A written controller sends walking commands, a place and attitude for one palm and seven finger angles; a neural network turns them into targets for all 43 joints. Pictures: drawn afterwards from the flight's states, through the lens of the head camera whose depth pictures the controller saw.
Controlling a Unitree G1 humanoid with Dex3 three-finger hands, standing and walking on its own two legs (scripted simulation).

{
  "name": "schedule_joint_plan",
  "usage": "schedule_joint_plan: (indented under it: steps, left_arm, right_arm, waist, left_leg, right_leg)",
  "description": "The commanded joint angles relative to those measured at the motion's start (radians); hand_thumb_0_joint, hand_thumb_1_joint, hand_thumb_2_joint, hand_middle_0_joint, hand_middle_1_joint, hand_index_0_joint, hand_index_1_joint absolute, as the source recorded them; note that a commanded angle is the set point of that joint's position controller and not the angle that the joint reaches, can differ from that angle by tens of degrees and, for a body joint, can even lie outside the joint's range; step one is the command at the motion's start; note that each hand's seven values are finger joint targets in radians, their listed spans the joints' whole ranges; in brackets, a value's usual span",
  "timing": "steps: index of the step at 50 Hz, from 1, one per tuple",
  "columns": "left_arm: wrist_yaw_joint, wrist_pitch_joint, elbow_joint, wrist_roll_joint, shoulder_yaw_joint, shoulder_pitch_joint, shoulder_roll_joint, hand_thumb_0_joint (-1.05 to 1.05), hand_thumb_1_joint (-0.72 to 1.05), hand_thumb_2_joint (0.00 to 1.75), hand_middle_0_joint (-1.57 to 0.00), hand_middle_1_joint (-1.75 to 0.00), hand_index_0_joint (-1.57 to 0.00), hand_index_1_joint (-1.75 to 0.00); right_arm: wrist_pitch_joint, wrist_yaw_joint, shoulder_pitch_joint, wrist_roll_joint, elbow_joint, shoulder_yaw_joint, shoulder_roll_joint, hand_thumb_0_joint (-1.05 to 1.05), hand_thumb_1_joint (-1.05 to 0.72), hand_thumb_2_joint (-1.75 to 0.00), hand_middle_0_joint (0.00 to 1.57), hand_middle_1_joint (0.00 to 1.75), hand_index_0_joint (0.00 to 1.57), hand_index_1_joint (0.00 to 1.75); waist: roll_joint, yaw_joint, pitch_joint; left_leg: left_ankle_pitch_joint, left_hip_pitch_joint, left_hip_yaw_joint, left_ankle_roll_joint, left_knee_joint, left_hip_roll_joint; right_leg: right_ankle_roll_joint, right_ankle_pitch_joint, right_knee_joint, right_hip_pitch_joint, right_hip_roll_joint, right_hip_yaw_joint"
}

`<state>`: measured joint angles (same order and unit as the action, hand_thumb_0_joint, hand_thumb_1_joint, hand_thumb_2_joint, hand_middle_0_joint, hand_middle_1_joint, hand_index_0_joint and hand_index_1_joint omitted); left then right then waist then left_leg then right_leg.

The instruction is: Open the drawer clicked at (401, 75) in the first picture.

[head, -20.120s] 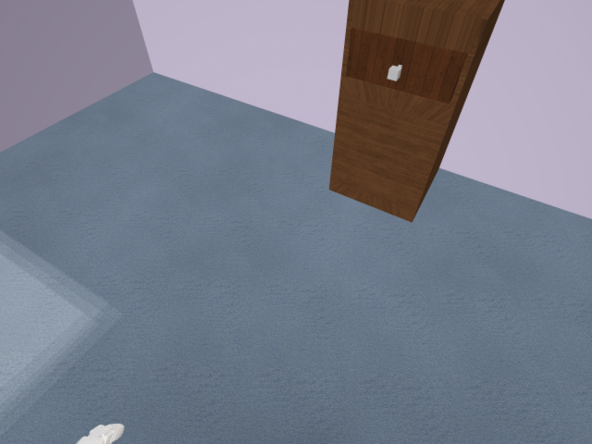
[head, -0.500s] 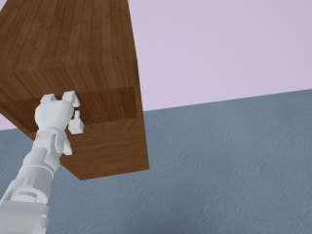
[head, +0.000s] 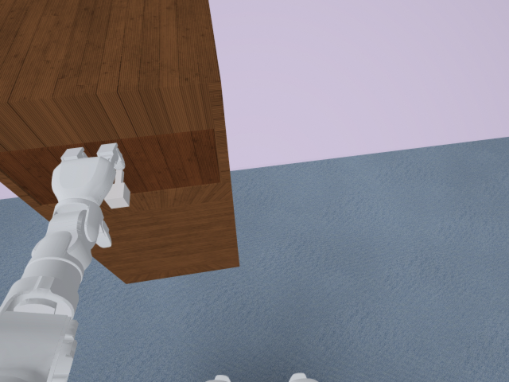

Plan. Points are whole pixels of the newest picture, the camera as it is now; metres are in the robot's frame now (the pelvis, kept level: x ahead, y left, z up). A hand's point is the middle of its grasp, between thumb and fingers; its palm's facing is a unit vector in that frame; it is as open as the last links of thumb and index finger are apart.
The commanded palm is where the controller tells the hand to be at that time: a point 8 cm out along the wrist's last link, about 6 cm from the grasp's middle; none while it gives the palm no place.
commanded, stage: lower the fingers behind the handle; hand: left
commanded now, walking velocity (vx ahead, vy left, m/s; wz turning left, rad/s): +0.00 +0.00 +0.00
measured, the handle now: (118, 187) +0.46 +0.28 -0.04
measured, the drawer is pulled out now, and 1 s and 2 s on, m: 0.00 0.00 0.00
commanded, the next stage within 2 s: close the thumb around the handle in 1.36 s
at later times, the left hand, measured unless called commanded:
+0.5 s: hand (104, 209) +0.40 +0.28 -0.03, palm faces -0.06 -0.03 -1.00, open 13.8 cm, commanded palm +0.39 +0.27 +0.03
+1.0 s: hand (113, 216) +0.41 +0.28 -0.06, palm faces -0.04 -0.03 -1.00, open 13.9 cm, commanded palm +0.39 +0.27 +0.00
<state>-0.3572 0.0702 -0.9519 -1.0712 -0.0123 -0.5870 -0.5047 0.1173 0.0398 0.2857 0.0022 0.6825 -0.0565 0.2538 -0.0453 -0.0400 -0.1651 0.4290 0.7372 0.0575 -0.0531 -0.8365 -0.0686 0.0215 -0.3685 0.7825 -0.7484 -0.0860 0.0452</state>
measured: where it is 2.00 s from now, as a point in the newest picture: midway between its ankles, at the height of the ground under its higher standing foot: outside the picture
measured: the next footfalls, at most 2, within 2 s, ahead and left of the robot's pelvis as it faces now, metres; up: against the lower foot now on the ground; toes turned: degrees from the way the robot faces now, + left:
none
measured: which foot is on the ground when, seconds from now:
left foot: down 0.00-1.00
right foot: down 0.00-1.00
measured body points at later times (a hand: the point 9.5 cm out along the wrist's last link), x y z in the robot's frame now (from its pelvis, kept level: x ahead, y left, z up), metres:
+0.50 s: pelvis +0.00 +0.01 -0.01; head +0.09 +0.01 +0.43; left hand +0.40 +0.28 +0.02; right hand +0.06 -0.26 -0.14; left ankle -0.03 +0.09 -0.70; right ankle -0.01 -0.11 -0.70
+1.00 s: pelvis -0.01 +0.01 -0.03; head +0.09 +0.01 +0.41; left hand +0.40 +0.28 +0.00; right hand +0.03 -0.26 -0.16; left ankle -0.03 +0.08 -0.70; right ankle -0.01 -0.11 -0.70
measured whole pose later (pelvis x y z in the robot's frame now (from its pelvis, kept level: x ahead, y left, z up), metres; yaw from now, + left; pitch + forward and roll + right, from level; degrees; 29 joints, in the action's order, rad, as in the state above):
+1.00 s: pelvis -0.01 +0.01 -0.03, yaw -1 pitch +24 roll -3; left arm -0.50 0.07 -1.00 -1.10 -0.05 -0.58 -0.47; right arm 0.12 0.01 0.28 -0.03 0.73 -0.05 0.24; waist -0.05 -0.06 -0.20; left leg 0.50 0.95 0.04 -0.06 -1.04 -0.06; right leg 0.01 -0.42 0.97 -0.96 -0.10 0.04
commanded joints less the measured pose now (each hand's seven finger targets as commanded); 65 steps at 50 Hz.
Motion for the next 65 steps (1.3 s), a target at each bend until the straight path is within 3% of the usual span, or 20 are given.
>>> schedule_joint_plan:
  steps: [1,6,10,12,15,18,20,21,28,35,38,41,45,46,50,51,55,58,62,65]
  left_arm:
    - [-0.037,0.033,0.203,0.011,-0.074,-0.286,-0.223,0.00,-0.50,0.30,-0.30,-1.20,-0.30,-1.20]
    - [-0.079,0.060,0.241,-0.002,-0.131,-0.252,-0.264,0.00,-0.50,0.30,-0.30,-1.20,-0.30,-1.20]
    - [-0.134,0.048,0.277,-0.019,-0.163,-0.251,-0.286,0.00,-0.50,0.30,-0.30,-1.20,-0.30,-1.20]
    - [-0.149,0.020,0.244,-0.016,-0.123,-0.233,-0.225,0.00,-0.50,0.30,-0.30,-1.20,-0.30,-1.20]
    - [-0.147,-0.014,0.213,-0.014,-0.090,-0.295,-0.212,0.00,-0.50,0.30,-0.30,-1.20,-0.30,-1.20]
    - [-0.128,-0.031,0.182,-0.005,-0.093,-0.290,-0.228,0.00,-0.50,0.30,-0.30,-1.20,-0.30,-1.20]
    - [-0.113,-0.017,0.194,-0.009,-0.090,-0.330,-0.243,0.00,-0.50,0.30,-0.30,-1.20,-0.30,-1.20]
    - [-0.107,-0.009,0.186,-0.006,-0.071,-0.319,-0.210,0.00,-0.50,0.30,-0.30,-1.20,-0.30,-1.20]
    - [-0.110,0.023,0.144,-0.022,-0.043,-0.287,-0.159,0.00,-0.50,0.30,-0.30,-1.20,-0.30,-1.20]
    - [-0.160,0.024,0.139,-0.039,-0.108,-0.299,-0.231,0.00,-0.50,0.30,-0.30,-1.20,-0.30,-1.20]
    - [-0.177,0.009,0.133,-0.037,-0.093,-0.297,-0.211,0.00,-0.50,0.30,-0.30,-1.20,-0.30,-1.20]
    - [-0.179,-0.006,0.113,-0.029,-0.090,-0.314,-0.210,0.00,-0.50,0.30,-0.30,-1.20,-0.30,-1.20]
    - [-0.174,-0.011,0.124,-0.028,-0.114,-0.326,-0.253,0.00,-0.50,0.30,-0.30,-1.20,-0.30,-1.20]
    - [-0.170,-0.011,0.117,-0.021,-0.089,-0.315,-0.214,0.00,-0.50,0.30,-0.30,-1.20,-0.30,-1.20]
    - [-0.165,-0.013,0.098,-0.029,-0.115,-0.291,-0.254,0.00,-0.50,0.30,-0.30,-1.20,-0.30,-1.20]
    - [-0.163,-0.015,0.095,-0.024,-0.089,-0.297,-0.222,0.00,-0.50,0.30,-0.30,-1.20,-0.30,-1.20]
    - [-0.155,-0.014,0.079,-0.021,-0.127,-0.284,-0.281,0.00,-0.50,0.30,-0.30,-1.20,-0.30,-1.20]
    - [-0.152,-0.008,0.082,-0.017,-0.087,-0.310,-0.232,0.00,-0.50,0.30,-0.30,-1.20,-0.30,-1.20]
    - [-0.153,-0.001,0.088,-0.024,-0.098,-0.340,-0.257,0.00,-0.50,0.30,-0.30,-1.20,-0.30,-1.20]
    - [-0.159,-0.001,0.087,-0.032,-0.085,-0.362,-0.246,0.00,-0.50,0.30,-0.30,-1.20,-0.30,-1.20]
  right_arm:
    - [-0.018,0.006,0.101,-0.007,-0.077,-0.054,0.146,0.00,-0.90,-0.90,0.20,0.30,0.20,0.30]
    - [-0.008,0.001,0.092,-0.016,-0.064,-0.054,0.149,0.00,-0.90,-0.90,0.20,0.30,0.20,0.30]
    - [-0.003,-0.010,0.081,-0.023,-0.055,-0.054,0.151,0.00,-0.90,-0.90,0.20,0.30,0.20,0.30]
    - [-0.005,-0.016,0.082,-0.022,-0.050,-0.058,0.148,0.00,-0.90,-0.90,0.20,0.30,0.20,0.30]
    - [-0.006,-0.018,0.089,-0.018,-0.041,-0.057,0.155,0.00,-0.90,-0.90,0.20,0.30,0.20,0.30]
    - [-0.008,-0.014,0.094,-0.016,-0.040,-0.054,0.159,0.00,-0.90,-0.90,0.20,0.30,0.20,0.30]
    - [-0.007,-0.007,0.092,-0.014,-0.041,-0.050,0.158,0.00,-0.90,-0.90,0.20,0.30,0.20,0.30]
    - [-0.010,-0.005,0.095,-0.017,-0.041,-0.053,0.156,0.00,-0.90,-0.90,0.20,0.30,0.20,0.30]
    - [-0.015,-0.011,0.093,-0.021,-0.044,-0.051,0.149,0.00,-0.90,-0.90,0.20,0.30,0.20,0.30]
    - [-0.015,-0.018,0.089,-0.030,-0.039,-0.048,0.158,0.00,-0.90,-0.90,0.20,0.30,0.20,0.30]
    - [-0.019,-0.022,0.086,-0.032,-0.036,-0.049,0.157,0.00,-0.90,-0.90,0.20,0.30,0.20,0.30]
    - [-0.020,-0.022,0.095,-0.032,-0.028,-0.049,0.161,0.00,-0.90,-0.90,0.20,0.30,0.20,0.30]
    - [-0.019,-0.018,0.095,-0.032,-0.023,-0.045,0.164,0.00,-0.90,-0.90,0.20,0.30,0.20,0.30]
    - [-0.020,-0.020,0.098,-0.032,-0.024,-0.045,0.161,0.00,-0.90,-0.90,0.20,0.30,0.20,0.30]
    - [-0.016,-0.018,0.095,-0.031,-0.021,-0.040,0.165,0.00,-0.90,-0.90,0.20,0.30,0.20,0.30]
    - [-0.017,-0.018,0.095,-0.030,-0.023,-0.041,0.163,0.00,-0.90,-0.90,0.20,0.30,0.20,0.30]
    - [-0.016,-0.014,0.093,-0.027,-0.022,-0.036,0.166,0.00,-0.90,-0.90,0.20,0.30,0.20,0.30]
    - [-0.024,-0.014,0.099,-0.024,-0.023,-0.039,0.163,0.00,-0.90,-0.90,0.20,0.30,0.20,0.30]
    - [-0.026,-0.010,0.098,-0.023,-0.027,-0.039,0.165,0.00,-0.90,-0.90,0.20,0.30,0.20,0.30]
    - [-0.030,-0.011,0.102,-0.024,-0.022,-0.040,0.167,0.00,-0.90,-0.90,0.20,0.30,0.20,0.30]
  waist:
    - [-0.012,-0.002,-0.424]
    - [-0.031,0.009,-0.396]
    - [-0.069,0.018,-0.431]
    - [-0.049,0.003,-0.409]
    - [-0.035,-0.020,-0.409]
    - [-0.019,-0.012,-0.401]
    - [-0.021,-0.023,-0.416]
    - [-0.017,-0.028,-0.403]
    - [-0.052,-0.022,-0.356]
    - [-0.036,-0.011,-0.411]
    - [-0.062,-0.012,-0.417]
    - [-0.032,-0.025,-0.435]
    - [-0.047,-0.018,-0.466]
    - [-0.060,-0.020,-0.446]
    - [-0.023,-0.014,-0.439]
    - [-0.035,-0.022,-0.422]
    - [-0.016,-0.009,-0.424]
    - [-0.030,-0.025,-0.399]
    - [-0.016,-0.031,-0.415]
    - [-0.056,-0.034,-0.410]
  left_leg:
    - [-0.517,-0.226,-0.036,0.014,0.048,0.037]
    - [-0.561,-0.211,-0.028,0.021,0.028,0.043]
    - [-0.595,-0.230,-0.018,0.037,0.015,0.050]
    - [-0.586,-0.234,-0.020,0.039,0.009,0.053]
    - [-0.525,-0.219,-0.019,0.035,0.014,0.052]
    - [-0.478,-0.205,-0.023,0.026,0.020,0.048]
    - [-0.475,-0.207,-0.016,0.025,0.015,0.048]
    - [-0.470,-0.211,-0.016,0.024,0.010,0.050]
    - [-0.460,-0.187,-0.006,0.038,-0.016,0.056]
    - [-0.429,-0.134,-0.002,0.038,-0.054,0.054]
    - [-0.412,-0.125,-0.010,0.037,-0.064,0.051]
    - [-0.399,-0.113,-0.009,0.031,-0.075,0.052]
    - [-0.411,-0.102,-0.008,0.031,-0.082,0.051]
    - [-0.412,-0.104,-0.011,0.031,-0.085,0.050]
    - [-0.391,-0.069,-0.014,0.025,-0.086,0.049]
    - [-0.374,-0.066,-0.017,0.023,-0.084,0.048]
    - [-0.340,-0.035,-0.020,0.017,-0.080,0.044]
    - [-0.322,-0.044,-0.019,0.017,-0.080,0.047]
    - [-0.304,-0.036,-0.014,0.016,-0.082,0.047]
    - [-0.322,-0.070,-0.005,0.026,-0.083,0.052]
  right_leg:
    - [0.023,0.426,-0.040,0.250,0.022,-0.028]
    - [0.027,0.433,-0.011,0.210,0.019,-0.033]
    - [0.030,0.402,0.014,0.171,0.015,-0.044]
    - [0.028,0.385,0.008,0.145,0.011,-0.054]
    - [0.025,0.357,0.004,0.135,0.013,-0.053]
    - [0.026,0.342,-0.003,0.154,0.015,-0.050]
    - [0.024,0.341,0.000,0.143,0.017,-0.046]
    - [0.025,0.330,0.001,0.129,0.016,-0.049]
    - [0.033,0.267,0.028,0.033,0.011,-0.065]
    - [0.033,0.259,0.075,0.010,0.011,-0.061]
    - [0.033,0.254,0.080,0.004,0.010,-0.059]
    - [0.029,0.255,0.086,0.003,0.011,-0.057]
    - [0.027,0.278,0.100,0.014,0.014,-0.052]
    - [0.028,0.276,0.099,0.005,0.013,-0.056]
    - [0.026,0.278,0.100,0.018,0.014,-0.050]
    - [0.027,0.265,0.095,0.011,0.014,-0.052]
    - [0.025,0.254,0.095,0.031,0.016,-0.043]
    - [0.025,0.225,0.089,0.002,0.015,-0.051]
    - [0.023,0.210,0.091,-0.008,0.017,-0.048]
    - [0.027,0.190,0.097,-0.052,0.015,-0.057]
